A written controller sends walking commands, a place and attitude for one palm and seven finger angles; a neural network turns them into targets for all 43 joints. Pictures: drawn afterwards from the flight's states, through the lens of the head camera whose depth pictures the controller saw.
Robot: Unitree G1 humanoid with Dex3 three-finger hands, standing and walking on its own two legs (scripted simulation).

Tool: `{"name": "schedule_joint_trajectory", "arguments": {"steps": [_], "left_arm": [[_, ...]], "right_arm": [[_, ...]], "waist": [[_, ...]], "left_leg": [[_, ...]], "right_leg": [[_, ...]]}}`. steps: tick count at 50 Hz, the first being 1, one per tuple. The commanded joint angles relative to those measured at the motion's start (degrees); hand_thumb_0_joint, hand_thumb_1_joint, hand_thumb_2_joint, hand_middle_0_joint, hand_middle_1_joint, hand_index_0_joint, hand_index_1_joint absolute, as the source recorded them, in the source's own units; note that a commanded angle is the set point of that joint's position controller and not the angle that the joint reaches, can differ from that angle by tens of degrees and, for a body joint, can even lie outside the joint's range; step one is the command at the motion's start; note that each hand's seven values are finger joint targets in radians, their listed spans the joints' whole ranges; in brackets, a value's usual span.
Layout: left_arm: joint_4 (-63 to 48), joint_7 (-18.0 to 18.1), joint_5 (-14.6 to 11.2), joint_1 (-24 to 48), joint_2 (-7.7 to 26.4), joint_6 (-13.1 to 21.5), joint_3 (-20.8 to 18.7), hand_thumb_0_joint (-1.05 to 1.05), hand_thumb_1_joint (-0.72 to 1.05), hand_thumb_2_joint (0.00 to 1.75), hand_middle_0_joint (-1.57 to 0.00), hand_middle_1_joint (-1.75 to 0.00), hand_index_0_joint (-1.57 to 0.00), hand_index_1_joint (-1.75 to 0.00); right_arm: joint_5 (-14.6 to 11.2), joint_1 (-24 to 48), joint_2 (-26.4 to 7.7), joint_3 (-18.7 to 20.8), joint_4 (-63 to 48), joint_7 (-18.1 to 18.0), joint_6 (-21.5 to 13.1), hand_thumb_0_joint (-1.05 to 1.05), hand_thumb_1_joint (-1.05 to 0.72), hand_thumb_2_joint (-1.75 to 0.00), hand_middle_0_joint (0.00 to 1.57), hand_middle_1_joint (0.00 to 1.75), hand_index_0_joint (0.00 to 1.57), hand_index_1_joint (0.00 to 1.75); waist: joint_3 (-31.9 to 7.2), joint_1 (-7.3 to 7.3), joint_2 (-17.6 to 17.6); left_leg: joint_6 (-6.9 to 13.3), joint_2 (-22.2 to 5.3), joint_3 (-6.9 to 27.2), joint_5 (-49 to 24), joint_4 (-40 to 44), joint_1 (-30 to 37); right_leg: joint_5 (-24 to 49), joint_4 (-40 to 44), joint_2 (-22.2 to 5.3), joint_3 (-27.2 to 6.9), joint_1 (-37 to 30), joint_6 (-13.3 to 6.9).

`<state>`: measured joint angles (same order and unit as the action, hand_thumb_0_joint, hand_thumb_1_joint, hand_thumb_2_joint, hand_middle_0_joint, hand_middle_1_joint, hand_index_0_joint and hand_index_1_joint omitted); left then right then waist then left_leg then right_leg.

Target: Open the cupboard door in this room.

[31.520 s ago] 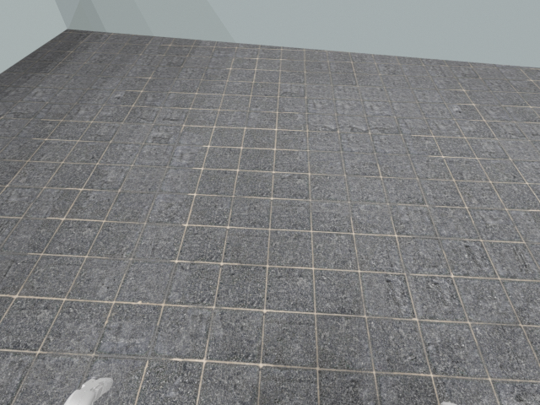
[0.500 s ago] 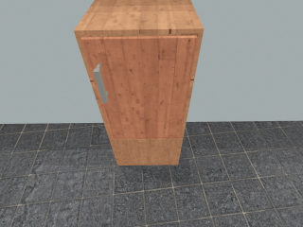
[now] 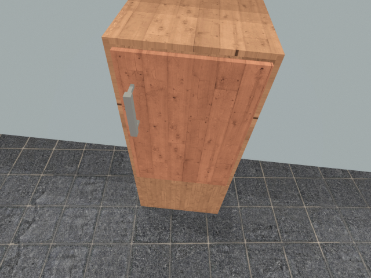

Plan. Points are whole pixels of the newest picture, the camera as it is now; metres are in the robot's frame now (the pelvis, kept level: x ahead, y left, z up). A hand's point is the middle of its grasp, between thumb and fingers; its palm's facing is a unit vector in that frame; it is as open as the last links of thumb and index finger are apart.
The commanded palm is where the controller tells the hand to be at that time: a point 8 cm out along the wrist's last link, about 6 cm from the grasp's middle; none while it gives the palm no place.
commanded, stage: come to a stop and stand still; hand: left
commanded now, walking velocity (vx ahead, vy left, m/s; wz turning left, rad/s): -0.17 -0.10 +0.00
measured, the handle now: (133, 111) +0.53 +0.21 +0.02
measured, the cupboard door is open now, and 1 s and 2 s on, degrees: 0 0 0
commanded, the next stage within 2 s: look again from close up in 0.70 s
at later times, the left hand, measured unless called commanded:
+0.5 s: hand out of the picture +0.03 +0.14 -0.17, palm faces +0.05 -0.98 -0.21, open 7.2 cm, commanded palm none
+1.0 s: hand out of the picture +0.01 +0.16 -0.17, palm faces +0.04 -0.98 -0.21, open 7.4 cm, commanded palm none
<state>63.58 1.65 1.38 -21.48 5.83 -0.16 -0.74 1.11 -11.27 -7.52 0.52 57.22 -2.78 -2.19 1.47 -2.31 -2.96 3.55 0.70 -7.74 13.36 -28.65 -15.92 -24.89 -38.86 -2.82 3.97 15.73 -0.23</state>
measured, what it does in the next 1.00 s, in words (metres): stands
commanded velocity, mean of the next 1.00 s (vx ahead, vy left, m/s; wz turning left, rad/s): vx -0.02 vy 0.00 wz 0.00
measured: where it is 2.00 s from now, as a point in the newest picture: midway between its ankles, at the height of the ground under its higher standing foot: outside the picture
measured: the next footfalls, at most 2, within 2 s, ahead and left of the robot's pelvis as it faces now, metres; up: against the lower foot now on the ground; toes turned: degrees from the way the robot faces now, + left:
none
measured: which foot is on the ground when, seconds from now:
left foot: down 0.00-1.00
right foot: down 0.00-1.00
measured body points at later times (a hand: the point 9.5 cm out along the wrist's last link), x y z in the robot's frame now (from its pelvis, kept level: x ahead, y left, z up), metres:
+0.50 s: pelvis -0.01 -0.04 +0.00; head -0.01 -0.05 +0.45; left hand +0.03 +0.19 -0.15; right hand -0.02 -0.26 -0.16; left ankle +0.02 +0.08 -0.73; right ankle -0.01 -0.13 -0.73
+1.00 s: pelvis +0.01 +0.00 +0.00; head +0.01 -0.02 +0.45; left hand +0.01 +0.21 -0.15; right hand +0.00 -0.21 -0.17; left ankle +0.02 +0.08 -0.73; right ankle -0.01 -0.13 -0.73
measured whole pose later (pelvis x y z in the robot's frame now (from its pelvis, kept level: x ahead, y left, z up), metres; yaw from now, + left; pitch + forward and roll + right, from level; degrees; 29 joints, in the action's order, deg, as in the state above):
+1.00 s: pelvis +0.01 +0.00 +0.00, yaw +0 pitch +0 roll +0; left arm 61.6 2.5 1.1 -18.0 6.9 0.9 0.3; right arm 1.5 -19.5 -8.0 -0.8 61.5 -1.0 -0.5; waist 0.1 0.2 2.5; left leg 2.8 0.4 -4.8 15.6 -30.9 -15.3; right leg -17.4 -30.3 -1.6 3.6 12.6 0.1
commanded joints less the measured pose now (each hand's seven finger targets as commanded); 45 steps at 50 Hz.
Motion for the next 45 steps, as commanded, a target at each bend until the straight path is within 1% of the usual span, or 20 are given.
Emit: {"name": "schedule_joint_trajectory", "arguments": {"steps": [1,3,4,5,9,11,13,18,23,24,32,34,35,36,37,38,40,42,44,45], "left_arm": [[-1.1,-0.1,-0.2,-5.5,2.4,0.3,-0.5,0.00,0.90,0.90,-0.20,-0.30,-0.20,-0.30],[-2.3,-0.1,0.1,-4.2,3.9,0.0,-1.0,0.00,0.90,0.90,-0.20,-0.30,-0.20,-0.30],[-2.9,0.1,0.2,-3.5,4.7,-0.1,-1.1,0.00,0.90,0.90,-0.20,-0.30,-0.20,-0.30],[-3.6,0.1,0.3,-3.3,5.4,-0.1,-1.2,0.00,0.90,0.90,-0.20,-0.30,-0.20,-0.30],[-5.6,0.5,0.2,-0.7,6.9,0.3,-1.3,0.00,0.90,0.90,-0.20,-0.30,-0.20,-0.30],[-6.6,0.6,-0.1,0.8,8.0,0.4,-1.3,0.00,0.90,0.90,-0.20,-0.30,-0.20,-0.30],[-7.2,0.5,-0.3,3.0,8.4,0.3,-1.2,0.00,0.90,0.90,-0.20,-0.30,-0.20,-0.30],[-7.4,0.2,-0.5,4.8,8.9,0.2,-0.8,0.00,0.90,0.90,-0.20,-0.30,-0.20,-0.30],[-6.6,0.0,-0.8,4.4,9.0,0.4,-0.8,0.00,0.90,0.90,-0.20,-0.30,-0.20,-0.30],[-6.4,0.0,-0.8,4.0,8.7,0.4,-0.7,0.00,0.90,0.90,-0.20,-0.30,-0.20,-0.30],[-3.8,-0.1,-1.1,1.5,7.2,1.1,-0.5,0.00,0.90,0.90,-0.20,-0.30,-0.20,-0.30],[-3.1,0.0,-1.0,0.7,6.5,1.2,-0.2,0.00,0.90,0.90,-0.20,-0.30,-0.20,-0.30],[-1.6,2.5,-0.1,-3.3,8.5,2.3,0.2,0.00,0.90,0.90,-0.20,-0.30,-0.20,-0.30],[-4.3,1.9,-0.4,0.2,12.1,2.8,-0.1,0.00,0.90,0.90,-0.20,-0.30,-0.20,-0.30],[-5.6,1.4,-0.3,2.9,11.1,2.6,-0.4,0.00,0.90,0.90,-0.20,-0.30,-0.20,-0.30],[-6.0,1.4,-0.3,3.7,11.3,2.8,-0.6,0.00,0.90,0.90,-0.20,-0.30,-0.20,-0.30],[-5.8,1.4,-0.5,3.2,9.2,3.3,-0.5,0.00,0.90,0.90,-0.20,-0.30,-0.20,-0.30],[-5.3,1.2,-0.6,2.1,6.9,2.6,-0.1,0.00,0.90,0.90,-0.20,-0.30,-0.20,-0.30],[-4.4,0.9,-0.4,0.1,6.0,2.1,0.1,0.00,0.90,0.90,-0.20,-0.30,-0.20,-0.30],[-4.0,0.8,-0.5,-0.5,5.9,2.0,0.2,0.00,0.90,0.90,-0.20,-0.30,-0.20,-0.30]], "right_arm": [[-0.4,-4.4,-7.8,1.6,-0.3,-0.7,0.0,0.00,-0.90,-0.90,0.20,0.30,0.20,0.30],[-0.6,-3.9,-8.7,2.4,-0.7,-0.8,0.6,0.00,-0.90,-0.90,0.20,0.30,0.20,0.30],[-0.6,-3.4,-8.0,2.5,-0.8,-0.7,0.8,0.00,-0.90,-0.90,0.20,0.30,0.20,0.30],[-0.6,-3.1,-7.9,2.5,-1.2,-0.6,1.0,0.00,-0.90,-0.90,0.20,0.30,0.20,0.30],[-0.4,-3.2,-5.9,2.5,-1.2,0.1,2.2,0.00,-0.90,-0.90,0.20,0.30,0.20,0.30],[-0.4,-3.4,-4.9,2.2,-1.0,0.5,2.6,0.00,-0.90,-0.90,0.20,0.30,0.20,0.30],[-0.3,-3.5,-4.4,1.8,-0.7,0.9,2.9,0.00,-0.90,-0.90,0.20,0.30,0.20,0.30],[0.0,-5.0,-4.2,1.0,0.6,1.5,3.1,0.00,-0.90,-0.90,0.20,0.30,0.20,0.30],[0.1,-7.7,-3.8,0.4,2.5,1.5,2.8,0.00,-0.90,-0.90,0.20,0.30,0.20,0.30],[0.1,-8.1,-3.6,0.2,2.8,1.5,2.7,0.00,-0.90,-0.90,0.20,0.30,0.20,0.30],[-0.1,-11.5,-3.0,-0.3,5.2,1.0,1.7,0.00,-0.90,-0.90,0.20,0.30,0.20,0.30],[-0.3,-11.7,-2.9,-0.3,5.6,0.9,1.5,0.00,-0.90,-0.90,0.20,0.30,0.20,0.30],[-0.3,-3.7,-6.4,0.3,2.0,1.5,0.9,0.00,-0.90,-0.90,0.20,0.30,0.20,0.30],[-0.5,-8.6,-2.7,0.2,0.8,2.0,2.2,0.00,-0.90,-0.90,0.20,0.30,0.20,0.30],[0.0,-10.6,-2.8,0.5,1.7,2.2,2.4,0.00,-0.90,-0.90,0.20,0.30,0.20,0.30],[0.0,-13.1,-2.7,0.4,2.1,2.5,2.2,0.00,-0.90,-0.90,0.20,0.30,0.20,0.30],[0.0,-15.3,-3.0,0.0,1.8,2.5,1.4,0.00,-0.90,-0.90,0.20,0.30,0.20,0.30],[0.1,-13.5,-4.4,0.1,1.3,2.0,0.8,0.00,-0.90,-0.90,0.20,0.30,0.20,0.30],[0.1,-11.8,-4.9,-0.1,1.0,1.7,0.2,0.00,-0.90,-0.90,0.20,0.30,0.20,0.30],[0.0,-11.0,-5.2,-0.3,0.9,1.6,0.2,0.00,-0.90,-0.90,0.20,0.30,0.20,0.30]], "waist": [[-5.1,0.86,4.4],[-5.2,1.14,4.4],[-3.7,1.16,4.1],[-4.2,1.14,4.4],[-4.6,2.14,-2.4],[-4.7,2.36,-2.1],[-2.4,2.67,-2.2],[3.1,2.58,-1.3],[4.4,2.28,1.8],[5.0,2.12,2.3],[1.5,1.84,3.0],[1.9,1.81,2.7],[6.1,-0.64,5.9],[1.7,4.05,4.1],[2.5,4.89,6.1],[0.4,6.15,4.3],[-1.6,5.99,2.9],[1.1,4.37,3.9],[2.8,2.78,9.6],[2.8,2.21,8.1]], "left_leg": [[5.2,-15.8,11.3,-41.0,6.2,9.1],[3.7,-14.5,10.9,-37.1,4.5,8.6],[2.8,-13.3,10.6,-33.7,4.5,6.6],[1.9,-11.9,9.7,-29.0,4.0,5.4],[-1.3,-7.4,6.4,-16.5,0.2,3.9],[-2.2,-6.1,5.7,-9.4,0.2,3.7],[-2.6,-5.8,5.8,-3.6,1.7,3.2],[-2.9,-5.4,6.3,2.1,4.0,2.1],[-3.0,-5.5,6.8,2.0,5.8,1.3],[-2.9,-5.8,7.1,2.0,6.6,0.8],[-3.1,-6.3,7.3,-1.1,8.0,1.5],[-3.0,-6.7,7.4,-1.9,8.5,2.0],[-5.0,-6.2,5.1,0.7,-4.5,-2.0],[-4.1,-4.7,6.2,7.3,-8.0,-0.5],[-3.6,-4.5,5.8,6.7,-8.8,1.1],[-3.7,-4.4,5.6,3.9,-7.0,1.8],[-2.8,-4.9,7.5,0.0,-1.6,3.9],[-1.8,-6.8,10.0,1.5,2.8,-0.3],[-0.5,-8.2,12.7,1.5,7.3,-3.7],[-0.1,-8.3,13.3,1.8,8.4,-4.3]], "right_leg": [[8.8,6.8,-1.2,-1.6,-1.3,1.4],[15.0,9.5,-1.2,-2.2,-2.0,1.2],[19.8,10.2,-1.6,-3.2,-2.5,0.8],[24.0,10.2,-2.5,-4.3,-3.2,0.4],[35.3,10.7,-5.6,-7.7,-3.5,-2.1],[31.6,12.5,-7.0,-9.0,-2.6,-3.2],[21.2,15.3,-6.6,-9.1,0.2,-3.3],[2.2,21.9,-5.5,-9.5,4.2,-2.8],[-0.1,24.0,-4.7,-9.0,2.9,-2.7],[0.8,24.0,-4.4,-8.6,2.3,-2.6],[7.8,22.7,-3.8,-7.0,-2.9,-2.7],[9.8,22.4,-3.6,-6.6,-3.0,-2.6],[30.4,21.4,-7.8,-12.2,-0.1,-0.5],[9.3,25.2,-11.4,-14.8,2.3,-4.1],[-3.5,26.1,-10.1,-13.4,6.6,-6.2],[-2.8,24.5,-8.6,-11.9,6.1,-6.5],[2.8,18.9,-5.2,-8.0,3.9,-5.3],[2.3,16.0,-2.6,-6.2,2.7,-3.9],[6.5,12.8,-1.0,-4.3,-0.8,-3.0],[8.1,12.3,-0.7,-3.9,-2.3,-2.7]]}}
